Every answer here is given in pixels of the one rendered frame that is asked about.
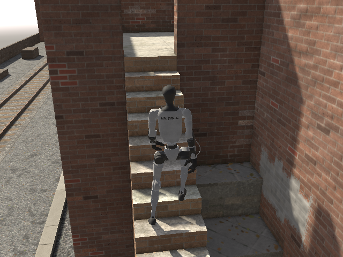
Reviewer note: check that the robot right upper arm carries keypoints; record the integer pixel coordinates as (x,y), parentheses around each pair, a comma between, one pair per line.
(188,122)

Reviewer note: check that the robot right hand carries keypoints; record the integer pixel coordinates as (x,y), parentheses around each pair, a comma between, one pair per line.
(193,166)

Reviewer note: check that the robot right foot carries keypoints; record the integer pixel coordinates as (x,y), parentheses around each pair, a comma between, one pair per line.
(181,196)

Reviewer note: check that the right robot thigh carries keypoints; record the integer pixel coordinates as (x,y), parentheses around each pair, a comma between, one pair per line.
(184,155)

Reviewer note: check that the robot left upper arm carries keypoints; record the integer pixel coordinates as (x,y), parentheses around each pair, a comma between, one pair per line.
(152,122)

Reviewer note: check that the robot left hand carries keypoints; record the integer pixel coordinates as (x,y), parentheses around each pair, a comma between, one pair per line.
(157,143)

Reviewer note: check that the robot right forearm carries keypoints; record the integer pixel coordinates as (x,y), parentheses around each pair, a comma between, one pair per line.
(192,147)

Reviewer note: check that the robot left forearm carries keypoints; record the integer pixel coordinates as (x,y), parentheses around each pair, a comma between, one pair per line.
(152,139)

